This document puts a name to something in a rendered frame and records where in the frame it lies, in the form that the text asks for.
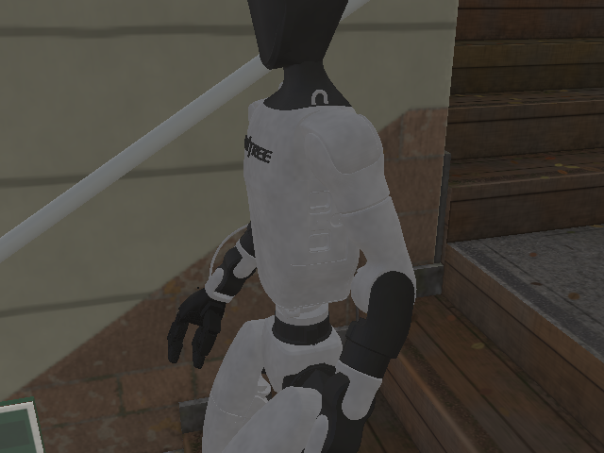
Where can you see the stairs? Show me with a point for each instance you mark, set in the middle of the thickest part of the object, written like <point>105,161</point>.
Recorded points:
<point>481,372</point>
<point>525,124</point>

